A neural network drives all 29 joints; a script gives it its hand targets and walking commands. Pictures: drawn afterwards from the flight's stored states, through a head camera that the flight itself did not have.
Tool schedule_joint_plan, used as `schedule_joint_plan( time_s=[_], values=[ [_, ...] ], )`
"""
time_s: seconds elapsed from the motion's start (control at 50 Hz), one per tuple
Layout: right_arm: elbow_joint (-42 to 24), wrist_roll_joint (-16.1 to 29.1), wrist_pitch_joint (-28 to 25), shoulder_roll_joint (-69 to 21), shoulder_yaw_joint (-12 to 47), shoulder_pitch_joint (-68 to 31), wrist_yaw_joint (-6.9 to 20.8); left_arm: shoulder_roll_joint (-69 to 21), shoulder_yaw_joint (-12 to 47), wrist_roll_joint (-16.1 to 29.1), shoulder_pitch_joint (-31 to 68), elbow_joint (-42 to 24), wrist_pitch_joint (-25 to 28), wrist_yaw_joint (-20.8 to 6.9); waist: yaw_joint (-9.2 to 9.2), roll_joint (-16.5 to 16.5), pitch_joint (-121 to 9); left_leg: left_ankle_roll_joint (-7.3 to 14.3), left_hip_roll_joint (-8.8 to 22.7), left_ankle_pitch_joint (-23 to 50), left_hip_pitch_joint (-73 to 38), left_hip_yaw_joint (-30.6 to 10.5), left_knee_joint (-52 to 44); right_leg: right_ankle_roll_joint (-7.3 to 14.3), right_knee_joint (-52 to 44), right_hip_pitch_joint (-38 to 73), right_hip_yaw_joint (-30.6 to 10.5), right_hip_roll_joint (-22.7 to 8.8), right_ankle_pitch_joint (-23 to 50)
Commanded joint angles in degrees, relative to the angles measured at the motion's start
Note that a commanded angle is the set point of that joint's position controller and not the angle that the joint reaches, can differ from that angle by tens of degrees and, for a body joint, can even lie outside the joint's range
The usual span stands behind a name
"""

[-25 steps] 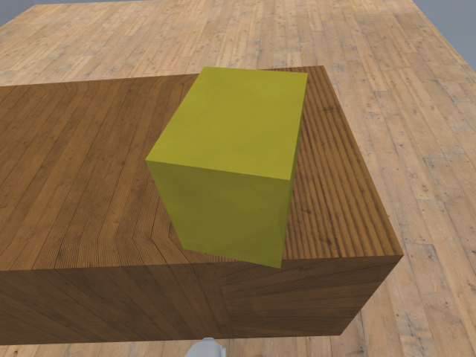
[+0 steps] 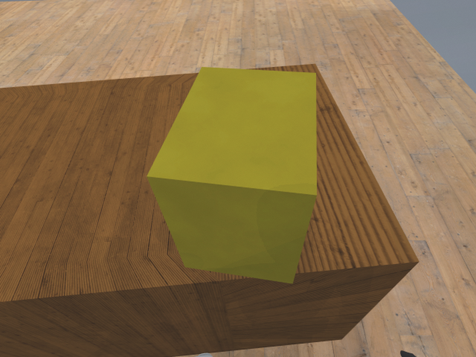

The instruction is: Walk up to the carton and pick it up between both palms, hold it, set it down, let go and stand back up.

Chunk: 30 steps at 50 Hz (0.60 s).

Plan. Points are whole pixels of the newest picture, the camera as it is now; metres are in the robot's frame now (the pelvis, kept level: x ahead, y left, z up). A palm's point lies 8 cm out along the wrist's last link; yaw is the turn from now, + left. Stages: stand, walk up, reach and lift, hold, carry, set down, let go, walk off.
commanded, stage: walk up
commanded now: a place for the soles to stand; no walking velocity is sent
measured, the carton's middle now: (247, 175) +0.43 +0.00 +0.06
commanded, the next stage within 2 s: none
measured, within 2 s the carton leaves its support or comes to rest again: neither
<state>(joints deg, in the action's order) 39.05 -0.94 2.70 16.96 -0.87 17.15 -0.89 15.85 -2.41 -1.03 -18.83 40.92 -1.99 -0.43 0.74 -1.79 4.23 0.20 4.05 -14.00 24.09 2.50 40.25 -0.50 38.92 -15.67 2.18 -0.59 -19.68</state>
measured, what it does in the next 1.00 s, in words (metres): lifts its right foot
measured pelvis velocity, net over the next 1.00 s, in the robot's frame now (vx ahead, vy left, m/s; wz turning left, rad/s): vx -0.02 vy -0.07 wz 0.04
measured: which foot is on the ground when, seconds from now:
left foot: down 0.00-1.00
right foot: down 0.00-0.76, up 0.78-1.00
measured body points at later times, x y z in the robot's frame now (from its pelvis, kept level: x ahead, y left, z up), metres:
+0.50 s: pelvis +0.01 -0.01 +0.01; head +0.03 +0.00 +0.46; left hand +0.12 +0.24 -0.11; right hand +0.11 -0.28 -0.09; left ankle +0.06 +0.12 -0.72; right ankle +0.00 -0.13 -0.72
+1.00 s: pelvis -0.02 -0.07 +0.00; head +0.03 -0.05 +0.45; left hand +0.10 +0.22 -0.12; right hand +0.06 -0.37 -0.10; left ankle +0.06 +0.12 -0.71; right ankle -0.01 -0.23 -0.68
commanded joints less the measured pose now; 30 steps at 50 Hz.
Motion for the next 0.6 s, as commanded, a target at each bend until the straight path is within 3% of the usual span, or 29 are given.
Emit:
schedule_joint_plan(
  time_s=[0.0,0.02,0.04,0.08,0.1,0.12,0.16,0.2,0.34,0.58],
  values=[
    [-4.73,0.47,-1.25,4.90,-2.75,3.04,0.47,12.54,-2.94,1.85,7.21,-5.58,1.42,0.63,1.77,11.78,3.41,0.45,-1.81,-10.73,-10.01,-4.16,5.16,11.11,-25.23,-20.57,-20.93,-15.97,-24.86],
    [-4.06,0.49,-1.70,5.44,-2.64,3.24,0.80,9.09,-1.56,2.00,9.10,-6.03,1.83,0.29,2.52,10.20,3.45,0.69,-1.74,-6.61,-11.17,-3.55,-0.18,8.86,-23.39,-18.53,-15.02,-12.23,-16.65],
    [-4.39,0.83,-2.58,5.78,-2.20,1.50,0.91,7.95,-0.76,1.55,7.18,-5.67,2.13,0.11,1.50,8.05,2.96,0.39,-1.60,0.49,-8.95,-2.39,-6.31,6.36,-20.03,-12.08,-10.50,-9.25,-1.98],
    [-4.35,0.20,-4.03,5.83,-1.81,1.10,0.47,9.04,-0.54,1.28,5.38,-5.22,2.61,0.13,1.09,7.81,-2.57,0.66,-0.39,12.75,-9.47,-2.95,-8.75,4.67,-12.21,-2.51,-6.84,-8.18,20.76],
    [-4.52,-0.47,-4.42,6.05,-1.63,1.44,0.17,9.61,-0.64,1.34,4.18,-5.04,2.73,-0.16,0.54,7.54,-5.81,1.19,0.98,16.81,-11.15,-4.47,-9.53,4.45,-9.26,0.28,-6.11,-8.09,23.76],
    [-4.63,-0.85,-4.61,7.26,-1.68,1.15,-0.07,8.67,-0.35,1.92,1.12,-4.75,2.72,-0.43,-0.88,6.81,-9.45,2.04,2.80,16.92,-14.02,-7.25,-9.51,3.84,-9.14,0.24,-5.89,-7.23,18.59],
    [-3.42,0.57,-3.78,7.40,-1.82,2.09,0.37,7.89,-0.25,1.51,0.10,-3.69,1.86,-0.15,-1.35,5.81,-9.09,1.95,1.05,8.40,-10.74,-6.13,-9.03,3.96,-13.55,2.66,-6.52,-6.51,7.45],
    [-3.71,0.67,-3.41,6.09,-1.27,1.89,0.44,8.92,-0.27,1.66,2.60,-4.26,1.83,0.08,-0.33,4.52,-6.75,1.11,0.28,7.56,-11.03,-4.65,-10.32,4.48,-13.36,0.54,-7.02,-7.49,8.24],
    [-3.95,0.60,-3.64,6.75,-1.27,1.96,0.54,8.21,0.00,1.50,2.88,-4.19,1.55,-0.09,-0.92,0.84,-2.28,1.60,1.33,6.32,-7.53,-6.81,-12.40,3.54,-13.90,-0.42,-5.47,-6.00,4.34],
    [-4.56,0.74,-4.04,7.35,-1.71,1.98,0.58,7.47,0.45,1.05,3.33,-3.60,1.95,-0.38,-0.81,0.43,-4.89,2.30,1.82,5.31,-7.62,-9.05,-13.24,3.14,-13.31,1.92,-3.70,-5.46,3.41]
  ],
)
